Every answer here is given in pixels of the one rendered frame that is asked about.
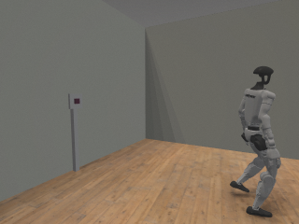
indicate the right robot foot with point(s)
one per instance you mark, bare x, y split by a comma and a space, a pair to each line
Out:
260, 212

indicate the button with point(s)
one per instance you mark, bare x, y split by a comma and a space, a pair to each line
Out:
76, 101

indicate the robot torso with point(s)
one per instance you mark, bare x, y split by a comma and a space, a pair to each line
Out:
252, 109

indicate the right robot hand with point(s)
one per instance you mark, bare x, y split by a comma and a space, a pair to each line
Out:
273, 154

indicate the panel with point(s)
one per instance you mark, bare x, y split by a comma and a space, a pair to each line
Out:
74, 126

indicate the left robot forearm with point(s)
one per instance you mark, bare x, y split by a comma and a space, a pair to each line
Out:
245, 123

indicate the right robot forearm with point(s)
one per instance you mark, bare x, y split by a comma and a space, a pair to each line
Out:
267, 132

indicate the left robot upper arm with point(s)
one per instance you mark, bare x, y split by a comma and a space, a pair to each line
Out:
241, 109

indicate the right robot upper arm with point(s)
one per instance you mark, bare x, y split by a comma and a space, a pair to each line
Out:
268, 98

